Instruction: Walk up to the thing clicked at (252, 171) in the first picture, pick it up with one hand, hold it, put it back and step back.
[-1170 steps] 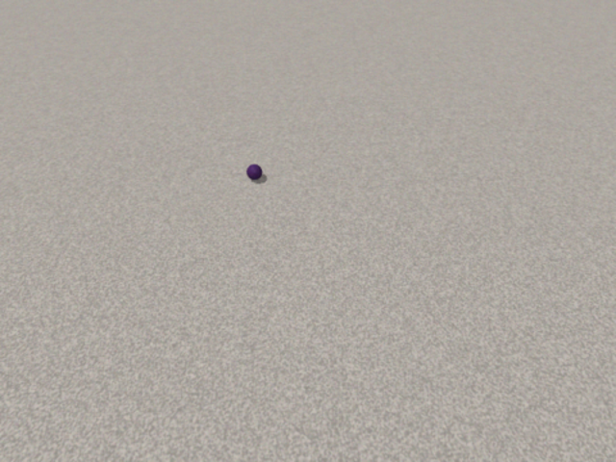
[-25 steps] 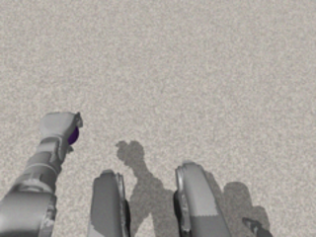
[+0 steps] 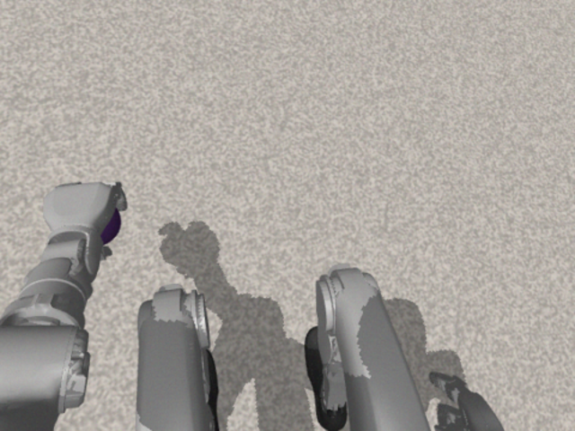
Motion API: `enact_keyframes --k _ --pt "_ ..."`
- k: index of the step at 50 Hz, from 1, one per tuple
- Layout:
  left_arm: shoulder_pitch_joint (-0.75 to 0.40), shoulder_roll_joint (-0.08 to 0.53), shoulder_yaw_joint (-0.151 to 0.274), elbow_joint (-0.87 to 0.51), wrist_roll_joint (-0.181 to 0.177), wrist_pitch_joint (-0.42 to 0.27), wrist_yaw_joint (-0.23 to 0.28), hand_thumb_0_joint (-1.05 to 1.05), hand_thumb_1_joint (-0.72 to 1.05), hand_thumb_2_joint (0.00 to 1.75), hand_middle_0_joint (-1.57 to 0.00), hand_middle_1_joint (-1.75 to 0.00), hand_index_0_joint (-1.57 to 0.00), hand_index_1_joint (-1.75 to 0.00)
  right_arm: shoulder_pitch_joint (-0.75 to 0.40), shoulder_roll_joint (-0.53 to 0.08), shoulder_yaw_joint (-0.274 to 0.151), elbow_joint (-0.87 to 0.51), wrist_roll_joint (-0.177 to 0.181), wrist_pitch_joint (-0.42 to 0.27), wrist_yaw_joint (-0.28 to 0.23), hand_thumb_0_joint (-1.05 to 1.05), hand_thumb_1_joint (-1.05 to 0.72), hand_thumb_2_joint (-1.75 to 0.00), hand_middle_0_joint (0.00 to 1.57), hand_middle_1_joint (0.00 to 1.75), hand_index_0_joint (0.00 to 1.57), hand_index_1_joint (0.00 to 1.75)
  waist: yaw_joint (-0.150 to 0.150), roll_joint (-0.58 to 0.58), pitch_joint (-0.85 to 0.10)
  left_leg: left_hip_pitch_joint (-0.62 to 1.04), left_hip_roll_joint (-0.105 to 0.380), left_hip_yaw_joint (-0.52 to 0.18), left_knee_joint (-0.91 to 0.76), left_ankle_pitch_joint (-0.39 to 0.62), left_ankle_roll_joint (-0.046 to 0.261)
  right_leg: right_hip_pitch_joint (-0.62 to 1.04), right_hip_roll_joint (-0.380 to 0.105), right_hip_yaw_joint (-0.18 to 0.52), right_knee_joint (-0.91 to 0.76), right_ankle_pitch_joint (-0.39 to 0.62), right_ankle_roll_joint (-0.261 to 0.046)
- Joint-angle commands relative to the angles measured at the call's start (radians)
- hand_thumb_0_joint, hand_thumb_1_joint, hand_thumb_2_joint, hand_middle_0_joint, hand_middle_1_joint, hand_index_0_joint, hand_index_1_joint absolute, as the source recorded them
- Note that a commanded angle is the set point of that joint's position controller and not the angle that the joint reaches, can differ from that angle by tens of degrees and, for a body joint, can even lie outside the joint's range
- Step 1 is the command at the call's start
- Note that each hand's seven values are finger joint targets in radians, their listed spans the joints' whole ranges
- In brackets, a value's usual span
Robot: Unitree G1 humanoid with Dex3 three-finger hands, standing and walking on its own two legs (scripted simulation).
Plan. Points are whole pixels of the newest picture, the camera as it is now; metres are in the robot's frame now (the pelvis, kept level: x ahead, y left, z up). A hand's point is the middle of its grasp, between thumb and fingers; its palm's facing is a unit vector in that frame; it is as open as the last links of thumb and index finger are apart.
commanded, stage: crouch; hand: left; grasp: from above
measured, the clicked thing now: (92, 221) +0.43 +0.27 -0.18
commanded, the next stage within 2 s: lower in 0.48 s
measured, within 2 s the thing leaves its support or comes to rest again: neither
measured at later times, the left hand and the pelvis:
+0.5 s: hand (110, 232) +0.42 +0.25 -0.22, palm faces -0.46 -0.06 -0.89, open 9.2 cm; pelvis -0.01 +0.00 -0.06, yaw -1 degrees
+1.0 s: hand (123, 237) +0.42 +0.25 -0.28, palm faces -0.48 -0.07 -0.88, open 9.2 cm; pelvis -0.01 +0.00 -0.09, yaw -2 degrees
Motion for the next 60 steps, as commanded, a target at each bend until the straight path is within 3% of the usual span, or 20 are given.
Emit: enact_keyframes --k 1,4,6,14,19,27,28,31,34,38,40,41,44,48,50,54,55,56,59,60 --pt "-0.299 0.207 0.024 -0.093 -0.005 -0.005 0.033 0.00 0.54 0.85 -0.90 -0.86 -0.93 -0.83 0.196 -0.221 -0.073 -0.015 0.000 -0.017 -0.002 0.00 -0.91 -0.90 0.20 0.30 0.20 0.30 -0.018 0.195 -0.619 0.497 -0.031 0.054 -0.224 0.196 0.018 0.261 0.033 -0.082 -0.188 0.214 -0.077" --pt "-0.360 0.246 0.036 -0.140 -0.006 -0.018 0.031 0.00 0.52 0.83 -0.89 -0.82 -0.91 -0.80 0.191 -0.226 -0.074 -0.013 0.000 -0.014 -0.003 0.00 -0.91 -0.90 0.20 0.30 0.20 0.30 -0.009 0.226 -0.675 0.503 -0.031 0.057 -0.197 0.195 0.016 0.254 0.037 -0.084 -0.163 0.213 -0.080" --pt "-0.332 0.225 0.028 -0.078 -0.011 -0.019 0.031 0.00 0.53 0.83 -0.89 -0.85 -0.92 -0.82 0.188 -0.219 -0.066 -0.014 -0.003 -0.014 0.002 0.00 -0.91 -0.90 0.20 0.30 0.20 0.30 -0.024 0.195 -0.614 0.440 -0.034 0.061 -0.182 0.167 0.021 0.246 0.039 -0.085 -0.157 0.190 -0.078" --pt "-0.385 0.278 0.050 -0.056 0.002 -0.039 0.045 0.00 0.49 0.82 -0.87 -0.82 -0.89 -0.80 0.198 -0.226 -0.051 0.004 -0.013 -0.017 0.005 0.00 -0.91 -0.90 0.20 0.30 0.20 0.30 -0.029 0.185 -0.638 0.378 -0.037 0.079 -0.112 0.161 0.029 0.239 0.045 -0.083 -0.120 0.186 -0.075" --pt "-0.402 0.306 0.056 -0.014 0.002 -0.051 0.049 0.00 0.47 0.82 -0.85 -0.83 -0.87 -0.80 0.194 -0.231 -0.044 0.012 -0.019 -0.024 0.007 0.00 -0.91 -0.90 0.20 0.30 0.20 0.30 -0.034 0.165 -0.583 0.314 -0.039 0.083 -0.094 0.098 0.032 0.208 0.046 -0.084 -0.111 0.114 -0.076" --pt "-0.401 0.303 0.054 -0.009 0.017 -0.052 0.056 0.00 0.52 0.85 -0.89 -0.83 -0.91 -0.81 0.204 -0.240 -0.037 0.026 -0.021 -0.023 0.009 0.00 -0.91 -0.90 0.20 0.30 0.20 0.30 -0.027 0.220 -0.610 0.346 -0.041 0.075 -0.070 0.141 0.024 0.164 0.043 -0.098 -0.058 0.162 -0.081" --pt "-0.389 0.268 0.035 0.005 0.011 -0.050 0.055 0.00 0.52 0.83 -0.88 -0.83 -0.90 -0.81 0.204 -0.232 -0.037 0.027 -0.022 -0.024 0.013 0.00 -0.91 -0.90 0.20 0.30 0.20 0.30 -0.035 0.218 -0.601 0.345 -0.038 0.077 -0.063 0.151 0.023 0.174 0.046 -0.100 -0.057 0.175 -0.080" --pt "-0.425 0.287 0.049 0.001 0.012 -0.050 0.062 0.00 0.45 0.84 -0.85 -0.82 -0.87 -0.80 0.208 -0.247 -0.034 0.029 -0.022 -0.024 0.015 0.00 -0.91 -0.90 0.20 0.30 0.20 0.30 -0.040 0.215 -0.596 0.334 -0.038 0.067 -0.057 0.155 0.024 0.143 0.044 -0.108 -0.041 0.185 -0.080" --pt "-0.420 0.260 0.022 0.083 0.019 -0.056 0.065 0.00 0.43 0.82 -0.85 -0.78 -0.86 -0.78 0.201 -0.242 -0.021 0.035 -0.026 -0.028 0.020 0.00 -0.91 -0.90 0.20 0.30 0.20 0.30 -0.066 0.170 -0.525 0.266 -0.039 0.066 -0.035 0.129 0.029 0.129 0.050 -0.113 -0.038 0.163 -0.077" --pt "-0.421 0.325 0.058 0.059 0.032 -0.079 0.081 0.00 0.46 0.84 -0.87 -0.82 -0.88 -0.80 0.197 -0.245 -0.008 0.030 -0.035 -0.034 0.027 0.00 -0.91 -0.90 0.20 0.30 0.20 0.30 -0.043 0.208 -0.585 0.276 -0.040 0.070 -0.009 0.160 0.028 0.168 0.050 -0.110 -0.009 0.190 -0.074" --pt "-0.404 0.298 0.051 0.092 0.039 -0.079 0.095 0.00 0.48 0.82 -0.86 -0.83 -0.88 -0.80 0.192 -0.245 -0.006 0.029 -0.038 -0.036 0.031 0.00 -0.91 -0.90 0.20 0.30 0.20 0.30 -0.055 0.221 -0.570 0.298 -0.038 0.066 -0.001 0.169 0.023 0.135 0.051 -0.120 0.008 0.200 -0.076" --pt "-0.424 0.290 0.048 0.109 0.046 -0.080 0.100 0.00 0.49 0.84 -0.87 -0.85 -0.89 -0.83 0.200 -0.246 -0.002 0.033 -0.047 -0.041 0.036 0.00 -0.91 -0.90 0.20 0.30 0.20 0.30 -0.083 0.204 -0.548 0.276 -0.037 0.067 0.013 0.162 0.026 0.140 0.054 -0.122 0.005 0.203 -0.071" --pt "-0.410 0.338 0.086 0.073 0.052 -0.086 0.122 0.00 0.50 0.83 -0.87 -0.84 -0.89 -0.82 0.200 -0.257 -0.003 0.031 -0.053 -0.042 0.039 0.00 -0.91 -0.90 0.20 0.30 0.20 0.30 -0.059 0.261 -0.579 0.310 -0.039 0.064 0.011 0.178 0.021 0.128 0.050 -0.127 0.021 0.208 -0.074" --pt "-0.423 0.313 0.068 0.128 0.056 -0.086 0.141 0.00 0.51 0.85 -0.87 -0.86 -0.89 -0.84 0.186 -0.261 0.006 0.031 -0.069 -0.051 0.055 0.00 -0.91 -0.90 0.20 0.30 0.20 0.30 -0.092 0.252 -0.520 0.263 -0.038 0.057 0.028 0.135 0.023 0.100 0.056 -0.137 0.028 0.180 -0.072" --pt "-0.398 0.373 0.117 0.083 0.058 -0.085 0.156 0.00 0.49 0.89 -0.87 -0.85 -0.89 -0.84 0.198 -0.270 0.003 0.035 -0.070 -0.052 0.055 0.00 -0.91 -0.90 0.20 0.30 0.20 0.30 -0.058 0.270 -0.567 0.292 -0.039 0.060 0.031 0.154 0.021 0.115 0.050 -0.137 0.039 0.189 -0.074" --pt "-0.378 0.328 0.085 0.146 0.056 -0.080 0.167 0.00 0.45 0.84 -0.83 -0.81 -0.85 -0.79 0.193 -0.266 0.014 0.036 -0.075 -0.055 0.069 0.00 -0.90 -0.90 0.20 0.30 0.20 0.30 -0.088 0.249 -0.536 0.241 -0.035 0.056 0.053 0.162 0.025 0.130 0.060 -0.137 0.044 0.211 -0.068" --pt "-0.411 0.370 0.125 0.123 0.054 -0.084 0.175 0.00 0.44 0.83 -0.82 -0.81 -0.84 -0.78 0.195 -0.276 0.010 0.040 -0.087 -0.060 0.071 0.00 -0.90 -0.89 0.20 0.30 0.20 0.30 -0.098 0.231 -0.546 0.248 -0.033 0.053 0.063 0.180 0.026 0.131 0.060 -0.144 0.048 0.229 -0.064" --pt "-0.395 0.359 0.105 0.148 0.057 -0.083 0.174 0.00 0.42 0.83 -0.81 -0.80 -0.83 -0.78 0.194 -0.271 0.016 0.044 -0.086 -0.062 0.076 0.00 -0.90 -0.90 0.20 0.30 0.20 0.30 -0.093 0.240 -0.540 0.243 -0.034 0.050 0.066 0.173 0.025 0.131 0.061 -0.143 0.056 0.222 -0.067" --pt "-0.390 0.395 0.134 0.161 0.056 -0.091 0.184 0.00 0.40 0.81 -0.79 -0.80 -0.81 -0.78 0.188 -0.280 0.024 0.038 -0.091 -0.062 0.081 0.00 -0.90 -0.90 0.20 0.30 0.20 0.30 -0.095 0.228 -0.538 0.214 -0.033 0.045 0.077 0.175 0.028 0.149 0.065 -0.147 0.056 0.226 -0.064" --pt "-0.382 0.371 0.122 0.180 0.061 -0.089 0.187 0.00 0.42 0.81 -0.80 -0.81 -0.82 -0.78 0.194 -0.279 0.026 0.041 -0.098 -0.065 0.084 0.00 -0.90 -0.90 0.20 0.30 0.20 0.30 -0.104 0.238 -0.527 0.235 -0.034 0.047 0.082 0.189 0.025 0.140 0.064 -0.150 0.066 0.241 -0.064"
